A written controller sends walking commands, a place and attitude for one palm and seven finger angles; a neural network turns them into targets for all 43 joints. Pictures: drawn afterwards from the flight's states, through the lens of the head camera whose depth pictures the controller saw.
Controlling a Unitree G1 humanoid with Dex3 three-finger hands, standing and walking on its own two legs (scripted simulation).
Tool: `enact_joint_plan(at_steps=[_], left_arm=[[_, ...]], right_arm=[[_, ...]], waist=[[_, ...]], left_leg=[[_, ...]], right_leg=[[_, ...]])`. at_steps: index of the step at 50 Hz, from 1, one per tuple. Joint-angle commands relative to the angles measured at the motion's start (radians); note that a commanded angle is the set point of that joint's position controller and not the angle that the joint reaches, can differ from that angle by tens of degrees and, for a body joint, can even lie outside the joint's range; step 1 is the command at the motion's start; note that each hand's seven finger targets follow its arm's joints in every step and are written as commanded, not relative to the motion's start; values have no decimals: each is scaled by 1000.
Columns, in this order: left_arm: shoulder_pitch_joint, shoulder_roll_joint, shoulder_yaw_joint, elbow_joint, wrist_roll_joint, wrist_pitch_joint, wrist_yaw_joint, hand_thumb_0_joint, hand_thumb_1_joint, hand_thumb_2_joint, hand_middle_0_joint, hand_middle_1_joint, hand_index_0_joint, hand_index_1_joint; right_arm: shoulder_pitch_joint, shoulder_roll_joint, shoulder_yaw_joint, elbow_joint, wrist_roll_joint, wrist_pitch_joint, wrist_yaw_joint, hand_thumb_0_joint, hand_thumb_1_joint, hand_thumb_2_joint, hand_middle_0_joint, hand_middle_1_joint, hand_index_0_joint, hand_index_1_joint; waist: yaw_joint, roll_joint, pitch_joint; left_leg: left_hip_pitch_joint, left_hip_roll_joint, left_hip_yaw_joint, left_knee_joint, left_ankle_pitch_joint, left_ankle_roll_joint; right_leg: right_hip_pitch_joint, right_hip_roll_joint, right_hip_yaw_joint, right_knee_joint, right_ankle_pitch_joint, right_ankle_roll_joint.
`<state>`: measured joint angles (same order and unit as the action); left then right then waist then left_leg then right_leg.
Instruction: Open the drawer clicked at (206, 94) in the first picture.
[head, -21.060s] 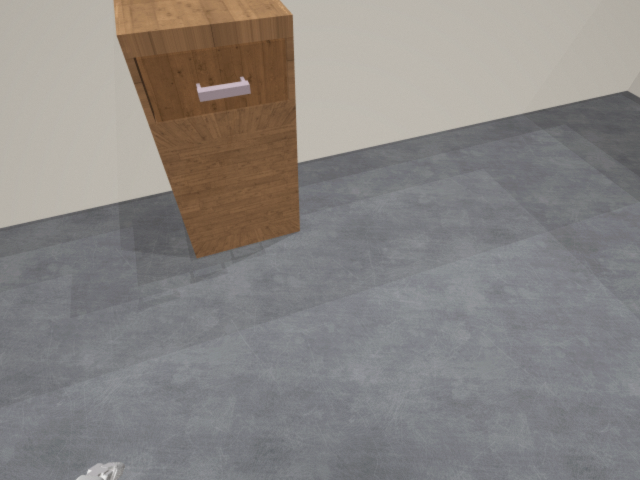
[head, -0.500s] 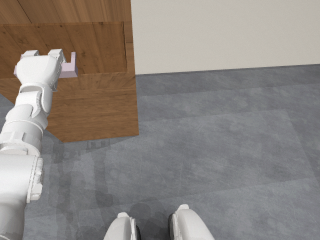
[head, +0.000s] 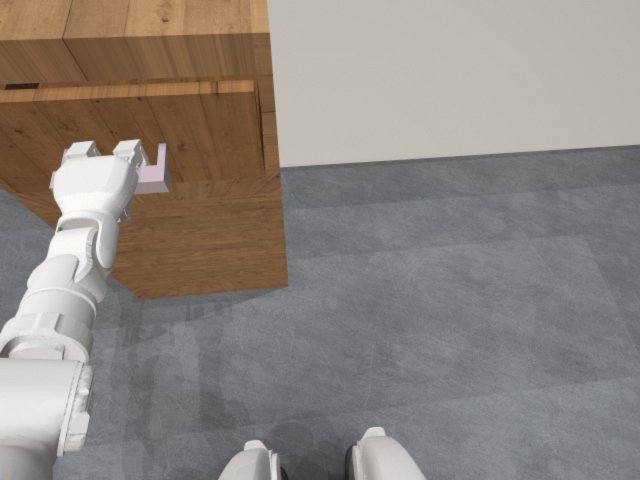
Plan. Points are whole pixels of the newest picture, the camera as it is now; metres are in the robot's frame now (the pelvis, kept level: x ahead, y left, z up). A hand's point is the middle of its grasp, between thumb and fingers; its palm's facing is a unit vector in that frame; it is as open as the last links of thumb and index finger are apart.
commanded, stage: pull the drawer open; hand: left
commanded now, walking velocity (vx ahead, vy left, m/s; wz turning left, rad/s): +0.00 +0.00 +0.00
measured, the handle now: (114, 167) +0.52 +0.26 +0.00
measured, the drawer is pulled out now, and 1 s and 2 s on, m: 0.02 0.15 0.27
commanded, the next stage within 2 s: none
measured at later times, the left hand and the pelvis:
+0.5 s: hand (113, 249) +0.41 +0.25 -0.02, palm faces -0.06 -0.05 -1.00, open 5.9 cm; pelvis +0.01 +0.00 +0.01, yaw +1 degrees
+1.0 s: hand (108, 296) +0.35 +0.25 -0.02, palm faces -0.05 -0.05 -1.00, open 5.9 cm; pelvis +0.00 -0.01 +0.01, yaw +1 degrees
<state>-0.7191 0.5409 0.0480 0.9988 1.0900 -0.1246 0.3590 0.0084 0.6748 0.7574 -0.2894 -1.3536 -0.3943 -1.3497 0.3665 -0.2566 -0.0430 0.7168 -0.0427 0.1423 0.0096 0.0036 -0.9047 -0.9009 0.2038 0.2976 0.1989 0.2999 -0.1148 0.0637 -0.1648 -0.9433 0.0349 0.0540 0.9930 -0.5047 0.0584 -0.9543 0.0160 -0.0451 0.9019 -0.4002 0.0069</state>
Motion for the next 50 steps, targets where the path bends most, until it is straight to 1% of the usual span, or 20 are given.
enact_joint_plan(at_steps=[1, 3, 7, 9, 11, 12, 15, 17, 18, 21, 23, 25, 26, 28, 30, 33, 35, 38, 46, 50], left_arm=[[-223, 207, 44, -154, -4, -13, 44, 0, 900, 900, -400, -1350, -400, -1350], [-204, 194, 49, -189, -2, -16, 59, 0, 900, 900, -400, -1350, -400, -1350], [-154, 172, 52, -216, -8, -12, 72, 0, 900, 900, -400, -1350, -400, -1350], [-117, 134, 31, -213, -8, -6, 77, 0, 900, 900, -400, -1350, -400, -1350], [-111, 156, 50, -232, -5, -7, 85, 0, 900, 900, -400, -1350, -400, -1350], [-112, 161, 56, -254, -5, -8, 86, 0, 900, 900, -400, -1350, -400, -1350], [-65, 114, 27, -238, -3, 3, 94, 0, 900, 900, -400, -1350, -400, -1350], [-77, 134, 48, -292, -1, -4, 100, 0, 900, 900, -400, -1350, -400, -1350], [-27, 126, 48, -272, 4, 5, 103, 0, 900, 900, -400, -1350, -400, -1350], [-18, 106, 33, -282, 1, 10, 107, 0, 900, 900, -400, -1350, -400, -1350], [3, 100, 35, -302, -4, 8, 109, 0, 900, 900, -400, -1350, -400, -1350], [48, 128, 64, -321, -3, 10, 113, 0, 900, 900, -400, -1350, -400, -1350], [41, 95, 35, -341, 0, 9, 116, 0, 900, 900, -400, -1350, -400, -1350], [89, 96, 49, -364, -6, 11, 120, 0, 900, 900, -400, -1350, -400, -1350], [115, 74, 38, -367, -9, 18, 123, 0, 900, 900, -400, -1350, -400, -1350], [117, 92, 50, -396, -6, 20, 128, 0, 900, 900, -400, -1350, -400, -1350], [133, 82, 46, -380, -3, 27, 130, 0, 900, 900, -400, -1350, -400, -1350], [169, 96, 62, -439, -3, 26, 136, 0, 900, 900, -400, -1350, -400, -1350], [320, 76, 72, -506, -20, 41, 139, 0, 900, 900, -400, -1350, -400, -1350], [331, 51, 51, -540, -21, 49, 144, 0, 900, 900, -400, -1350, -400, -1350]], right_arm=[[130, -178, -65, -47, -2, 4, -16, 0, -900, -900, 200, 300, 200, 300], [126, -175, -72, -47, -5, 5, -13, 0, -900, -900, 200, 300, 200, 300], [100, -169, -73, -59, -3, 11, -13, 0, -900, -900, 200, 300, 200, 300], [87, -164, -75, -66, 2, 12, -11, 0, -900, -900, 200, 300, 200, 300], [77, -166, -75, -71, 1, 13, -14, 0, -900, -900, 200, 300, 200, 300], [68, -165, -74, -75, -2, 15, -15, 0, -900, -900, 200, 300, 200, 300], [49, -158, -73, -84, 5, 18, -14, 0, -900, -900, 200, 300, 200, 300], [40, -158, -74, -90, 2, 16, -16, 0, -900, -900, 200, 300, 200, 300], [36, -156, -75, -92, 3, 19, -14, 0, -900, -900, 200, 300, 200, 300], [19, -154, -74, -98, 7, 19, -17, 0, -900, -900, 200, 300, 200, 300], [12, -150, -74, -104, 7, 16, -17, 0, -900, -900, 200, 300, 200, 300], [-1, -151, -71, -110, 7, 17, -19, 0, -900, -900, 200, 300, 200, 300], [-6, -146, -72, -113, 9, 15, -20, 0, -900, -900, 200, 300, 200, 300], [-14, -146, -72, -118, 10, 14, -18, 0, -900, -900, 200, 300, 200, 300], [-25, -145, -72, -122, 11, 12, -20, 0, -900, -900, 200, 300, 200, 300], [-38, -147, -69, -124, 12, 9, -23, 0, -900, -900, 200, 300, 200, 300], [-43, -146, -69, -123, 13, 6, -25, 0, -900, -900, 200, 300, 200, 300], [-53, -144, -69, -133, 12, 2, -25, 0, -900, -900, 200, 300, 200, 300], [-89, -138, -68, -151, 17, -12, -30, 0, -900, -900, 200, 300, 200, 300], [-108, -137, -65, -158, 18, -21, -31, 0, -900, -900, 200, 300, 200, 300]], waist=[[19, 22, -427], [32, 60, -459], [39, 17, -438], [40, 11, -408], [46, -7, -423], [55, 26, -438], [52, -5, -382], [65, 27, -424], [71, 20, -426], [62, -10, -396], [69, -3, -393], [89, -7, -411], [77, -2, -399], [88, 0, -400], [82, -26, -369], [87, -11, -366], [85, -39, -336], [107, 4, -380], [119, -31, -342], [110, -17, -305]], left_leg=[[343, -16, -70, -100, 627, -20], [402, -11, -74, -97, 701, -27], [399, -11, -75, -108, 715, -27], [397, -12, -68, -113, 697, -26], [391, -15, -65, -117, 683, -23], [406, -17, -67, -114, 708, -26], [389, -19, -61, -125, 670, -26], [413, -19, -65, -123, 707, -28], [425, -18, -67, -122, 716, -30], [399, -22, -57, -130, 652, -27], [400, -25, -53, -135, 644, -24], [391, -29, -49, -139, 635, -24], [400, -26, -53, -142, 641, -26], [411, -25, -55, -145, 653, -26], [398, -26, -51, -150, 619, -25], [393, -29, -53, -158, 586, -26], [375, -32, -47, -162, 550, -26], [404, -32, -50, -166, 577, -28], [401, -33, -42, -176, 571, -27], [398, -33, -43, -182, 522, -29]], right_leg=[[265, 42, -8, -55, 412, -43], [258, 41, -10, -51, 428, -44], [289, 38, -9, -55, 447, -45], [284, 38, -9, -63, 440, -43], [311, 36, -3, -64, 451, -43], [306, 35, -2, -57, 457, -46], [302, 36, -7, -68, 437, -45], [313, 32, -4, -58, 453, -48], [313, 33, -5, -59, 452, -47], [323, 33, -2, -71, 438, -46], [333, 32, -1, -73, 441, -47], [361, 31, 4, -71, 448, -49], [350, 32, 0, -72, 446, -49], [355, 32, 1, -74, 442, -50], [353, 33, -1, -82, 429, -48], [354, 31, -1, -80, 409, -50], [351, 32, -3, -85, 395, -50], [370, 30, 1, -80, 399, -54], [399, 31, 4, -92, 415, -53], [373, 31, -1, -96, 372, -54]])
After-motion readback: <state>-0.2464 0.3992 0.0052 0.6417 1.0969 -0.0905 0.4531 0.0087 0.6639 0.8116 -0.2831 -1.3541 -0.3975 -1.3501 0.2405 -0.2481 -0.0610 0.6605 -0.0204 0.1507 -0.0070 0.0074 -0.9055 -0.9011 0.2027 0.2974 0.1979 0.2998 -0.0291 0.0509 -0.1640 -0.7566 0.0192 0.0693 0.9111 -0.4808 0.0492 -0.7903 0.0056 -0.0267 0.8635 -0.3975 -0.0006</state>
